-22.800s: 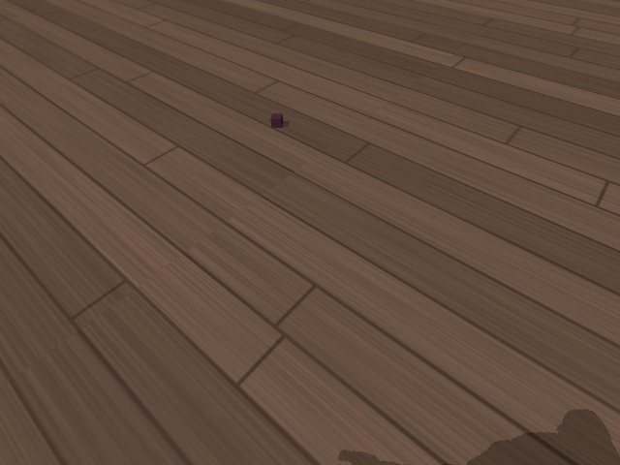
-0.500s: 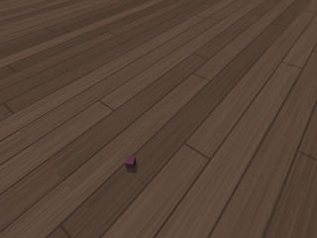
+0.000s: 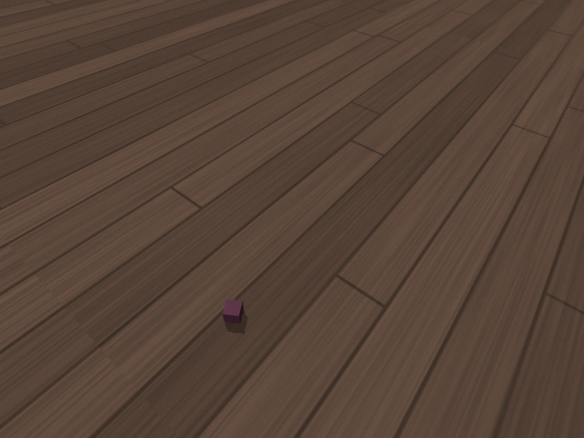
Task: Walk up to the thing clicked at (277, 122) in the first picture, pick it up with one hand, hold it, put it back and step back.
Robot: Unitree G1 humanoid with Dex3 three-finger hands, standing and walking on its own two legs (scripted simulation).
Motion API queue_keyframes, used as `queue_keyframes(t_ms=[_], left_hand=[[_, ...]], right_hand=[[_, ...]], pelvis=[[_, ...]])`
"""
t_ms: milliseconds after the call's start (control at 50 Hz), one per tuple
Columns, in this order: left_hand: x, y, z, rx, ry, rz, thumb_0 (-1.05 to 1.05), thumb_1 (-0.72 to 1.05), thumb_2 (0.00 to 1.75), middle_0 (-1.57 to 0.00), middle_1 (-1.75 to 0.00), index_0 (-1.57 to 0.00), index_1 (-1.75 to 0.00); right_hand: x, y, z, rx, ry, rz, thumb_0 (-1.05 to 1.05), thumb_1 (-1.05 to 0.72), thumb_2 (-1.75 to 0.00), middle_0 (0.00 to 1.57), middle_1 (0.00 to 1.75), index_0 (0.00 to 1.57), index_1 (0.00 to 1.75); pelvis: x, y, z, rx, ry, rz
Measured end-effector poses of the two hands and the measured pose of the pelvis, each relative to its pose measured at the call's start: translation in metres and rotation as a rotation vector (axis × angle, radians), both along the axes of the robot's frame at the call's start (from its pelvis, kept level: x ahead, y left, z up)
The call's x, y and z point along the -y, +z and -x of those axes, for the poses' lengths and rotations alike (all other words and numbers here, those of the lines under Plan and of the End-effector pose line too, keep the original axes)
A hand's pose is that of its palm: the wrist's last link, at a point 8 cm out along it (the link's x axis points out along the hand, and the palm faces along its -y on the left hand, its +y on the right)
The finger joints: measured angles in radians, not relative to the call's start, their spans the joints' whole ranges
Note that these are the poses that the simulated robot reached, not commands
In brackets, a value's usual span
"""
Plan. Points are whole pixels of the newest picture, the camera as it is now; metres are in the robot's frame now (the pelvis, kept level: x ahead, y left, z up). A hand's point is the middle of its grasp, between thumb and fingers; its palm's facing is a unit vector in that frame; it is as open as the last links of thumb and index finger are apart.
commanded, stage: walk up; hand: left
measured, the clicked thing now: (233, 311) +0.68 +0.23 -0.74
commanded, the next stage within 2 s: none
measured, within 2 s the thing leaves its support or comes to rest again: neither
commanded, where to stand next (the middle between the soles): +0.30 -0.02 m, yaw +1 degrees
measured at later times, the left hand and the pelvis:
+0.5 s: hand (158, 373) +0.25 +0.24 -0.13, palm faces -0.03 -0.93 -0.37, open 7.4 cm; pelvis +0.17 -0.02 +0.00, yaw +0 degrees
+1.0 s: hand (172, 328) +0.34 +0.24 -0.16, palm faces -0.05 -0.92 -0.38, open 7.4 cm; pelvis +0.27 -0.02 -0.01, yaw -1 degrees
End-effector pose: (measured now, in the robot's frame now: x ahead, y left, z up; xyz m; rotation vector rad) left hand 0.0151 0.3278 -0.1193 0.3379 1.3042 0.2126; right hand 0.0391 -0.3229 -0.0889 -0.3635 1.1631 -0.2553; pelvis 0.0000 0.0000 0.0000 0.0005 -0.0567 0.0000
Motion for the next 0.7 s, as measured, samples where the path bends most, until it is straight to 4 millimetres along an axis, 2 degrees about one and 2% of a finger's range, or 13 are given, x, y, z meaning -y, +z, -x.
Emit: queue_keyframes(t_ms=[100, 180, 260, 320, 400, 480, 560, 620, 700], left_hand=[[0.004, 0.01, -0.057, 0.048, -0.06, 0.014, 0.01, 0.91, 0.9, -0.2, -0.3, -0.2, -0.3], [0.014, 0.017, -0.112, 0.098, -0.105, 0.008, 0.01, 0.91, 0.9, -0.2, -0.3, -0.2, -0.3], [0.028, 0.018, -0.17, 0.184, -0.129, -0.023, 0.01, 0.91, 0.9, -0.2, -0.3, -0.2, -0.3], [0.039, 0.02, -0.2, 0.263, -0.119, -0.033, 0.01, 0.91, 0.9, -0.2, -0.3, -0.2, -0.3], [0.049, 0.029, -0.217, 0.286, -0.098, -0.015, 0.01, 0.91, 0.9, -0.2, -0.3, -0.21, -0.3], [0.047, 0.03, -0.227, 0.253, -0.093, -0.005, 0.01, 0.9, 0.9, -0.2, -0.3, -0.21, -0.3], [0.034, 0.017, -0.237, 0.206, -0.075, 0.0, 0.01, 0.9, 0.9, -0.21, -0.3, -0.21, -0.3], [0.022, -0.003, -0.249, 0.164, -0.056, 0.007, 0.01, 0.9, 0.9, -0.21, -0.3, -0.21, -0.3], [0.02, -0.015, -0.266, 0.106, -0.06, 0.018, 0.01, 0.91, 0.9, -0.2, -0.3, -0.21, -0.3]], right_hand=[[-0.004, 0.001, -0.006, -0.04, -0.024, -0.02, 0.01, -0.9, -0.9, 0.2, 0.3, 0.21, 0.3], [0.001, -0.011, -0.021, -0.059, -0.038, -0.047, 0.01, -0.9, -0.9, 0.2, 0.3, 0.21, 0.3], [0.013, -0.034, -0.05, -0.063, -0.045, -0.071, 0.01, -0.9, -0.9, 0.2, 0.3, 0.21, 0.31], [0.016, -0.045, -0.081, -0.067, -0.025, -0.08, 0.01, -0.9, -0.9, 0.2, 0.3, 0.21, 0.3], [0.015, -0.037, -0.129, -0.026, 0.017, -0.092, 0.01, -0.9, -0.9, 0.2, 0.3, 0.21, 0.3], [0.013, -0.024, -0.168, 0.005, 0.053, -0.084, 0.01, -0.91, -0.9, 0.2, 0.3, 0.21, 0.3], [0.011, -0.016, -0.198, -0.002, 0.068, -0.037, 0.01, -0.9, -0.9, 0.2, 0.3, 0.21, 0.3], [0.007, -0.018, -0.218, 0.01, 0.062, 0.011, 0.01, -0.9, -0.9, 0.2, 0.3, 0.21, 0.3], [-0.003, -0.013, -0.238, 0.03, 0.054, 0.013, 0.01, -0.9, -0.9, 0.2, 0.3, 0.21, 0.3]], pelvis=[[0.001, 0.005, -0.031, 0.003, -0.013, -0.006], [0.007, 0.001, -0.061, 0.009, -0.023, -0.013], [0.021, -0.014, -0.096, 0.012, -0.02, -0.009], [0.029, -0.019, -0.114, 0.025, -0.011, 0.005], [0.029, -0.01, -0.139, 0.024, -0.007, 0.01], [0.026, -0.004, -0.164, 0.007, -0.005, 0.015], [0.017, -0.006, -0.189, -0.003, -0.008, 0.014], [0.007, -0.017, -0.208, -0.007, -0.011, 0.01], [0.005, -0.017, -0.224, -0.012, -0.02, 0.001]])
